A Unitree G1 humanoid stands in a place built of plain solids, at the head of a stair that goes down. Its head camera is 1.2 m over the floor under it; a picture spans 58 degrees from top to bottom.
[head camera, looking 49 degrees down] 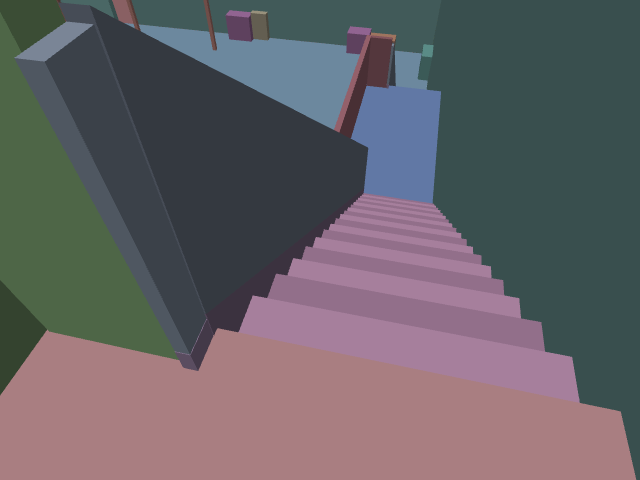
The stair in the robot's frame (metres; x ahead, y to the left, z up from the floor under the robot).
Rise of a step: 0.21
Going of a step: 0.27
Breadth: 1.18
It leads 13 degrees to the right of straight ahead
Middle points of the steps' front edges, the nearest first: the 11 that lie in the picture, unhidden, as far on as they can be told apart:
0.55 -0.25 0.00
0.81 -0.31 -0.21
1.07 -0.37 -0.42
1.33 -0.43 -0.62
1.59 -0.49 -0.83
1.85 -0.54 -1.04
2.11 -0.60 -1.25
2.37 -0.66 -1.46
2.63 -0.72 -1.67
2.89 -0.78 -1.88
3.15 -0.84 -2.09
